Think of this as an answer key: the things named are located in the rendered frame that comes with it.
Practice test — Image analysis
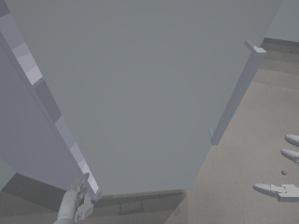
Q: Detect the fridge door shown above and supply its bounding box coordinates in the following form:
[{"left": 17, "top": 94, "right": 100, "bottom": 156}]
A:
[{"left": 5, "top": 0, "right": 283, "bottom": 196}]

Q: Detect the right robot hand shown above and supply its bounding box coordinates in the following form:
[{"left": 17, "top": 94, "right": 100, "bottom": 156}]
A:
[{"left": 252, "top": 134, "right": 299, "bottom": 203}]

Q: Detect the left robot hand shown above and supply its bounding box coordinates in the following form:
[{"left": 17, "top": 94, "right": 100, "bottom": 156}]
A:
[{"left": 57, "top": 173, "right": 94, "bottom": 224}]

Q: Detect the handle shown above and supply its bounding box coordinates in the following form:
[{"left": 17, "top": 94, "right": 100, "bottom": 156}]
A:
[{"left": 208, "top": 39, "right": 267, "bottom": 146}]

